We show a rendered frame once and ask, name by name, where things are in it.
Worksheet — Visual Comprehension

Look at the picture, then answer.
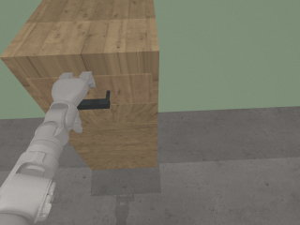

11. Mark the cabinet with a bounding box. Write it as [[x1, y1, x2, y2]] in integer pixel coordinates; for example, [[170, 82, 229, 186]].
[[0, 0, 159, 171]]

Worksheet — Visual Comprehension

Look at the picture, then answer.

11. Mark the left robot hand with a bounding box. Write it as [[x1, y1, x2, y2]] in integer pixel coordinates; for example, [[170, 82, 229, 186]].
[[52, 71, 96, 133]]

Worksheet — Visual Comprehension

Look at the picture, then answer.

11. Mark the drawer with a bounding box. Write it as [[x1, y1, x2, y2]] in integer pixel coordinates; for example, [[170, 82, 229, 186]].
[[26, 73, 152, 107]]

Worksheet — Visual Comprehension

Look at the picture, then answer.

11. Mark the robot left forearm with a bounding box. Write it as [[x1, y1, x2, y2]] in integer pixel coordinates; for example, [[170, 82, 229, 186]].
[[0, 99, 78, 200]]

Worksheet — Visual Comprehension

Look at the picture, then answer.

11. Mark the handle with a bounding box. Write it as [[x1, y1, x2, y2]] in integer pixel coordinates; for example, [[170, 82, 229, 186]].
[[77, 90, 111, 110]]

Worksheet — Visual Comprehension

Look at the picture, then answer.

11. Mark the left robot upper arm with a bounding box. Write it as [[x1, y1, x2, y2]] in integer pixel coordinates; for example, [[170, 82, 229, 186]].
[[0, 172, 56, 225]]

